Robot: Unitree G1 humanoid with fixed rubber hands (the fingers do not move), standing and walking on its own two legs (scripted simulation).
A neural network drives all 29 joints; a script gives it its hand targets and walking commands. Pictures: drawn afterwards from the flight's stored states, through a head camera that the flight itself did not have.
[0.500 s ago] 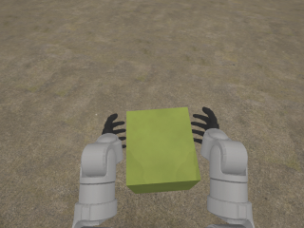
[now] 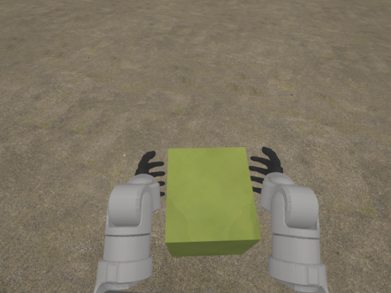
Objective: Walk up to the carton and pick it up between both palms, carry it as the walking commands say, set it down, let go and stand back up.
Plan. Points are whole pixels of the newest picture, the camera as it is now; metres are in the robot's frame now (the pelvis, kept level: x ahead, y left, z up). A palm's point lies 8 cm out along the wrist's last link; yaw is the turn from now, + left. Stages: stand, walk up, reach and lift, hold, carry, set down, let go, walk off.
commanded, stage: carry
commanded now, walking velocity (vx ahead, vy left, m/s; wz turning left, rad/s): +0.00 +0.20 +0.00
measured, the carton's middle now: (207, 204) +0.31 +0.00 +0.02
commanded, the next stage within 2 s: none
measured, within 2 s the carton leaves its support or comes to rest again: neither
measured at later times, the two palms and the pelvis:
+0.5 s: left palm (126, 192) +0.29 +0.16 +0.09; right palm (253, 201) +0.28 -0.09 +0.09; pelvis -0.02 +0.06 +0.00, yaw -4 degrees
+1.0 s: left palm (102, 202) +0.25 +0.19 +0.10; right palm (238, 202) +0.26 -0.05 +0.12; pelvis -0.05 +0.07 +0.01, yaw -2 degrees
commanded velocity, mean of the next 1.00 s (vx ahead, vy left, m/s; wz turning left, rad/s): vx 0.00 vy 0.04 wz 0.00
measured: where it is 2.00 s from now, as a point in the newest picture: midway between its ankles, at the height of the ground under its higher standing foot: outside the picture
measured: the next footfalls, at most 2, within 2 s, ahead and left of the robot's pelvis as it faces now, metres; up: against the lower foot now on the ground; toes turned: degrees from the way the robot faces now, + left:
right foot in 0.40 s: -0.02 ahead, -0.05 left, +0.00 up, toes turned -11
left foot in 1.54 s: +0.04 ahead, +0.19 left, +0.00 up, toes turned -10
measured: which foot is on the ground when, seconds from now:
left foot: down 0.00-1.00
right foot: down 0.00-0.18, up 0.20-0.38, down 0.40-1.00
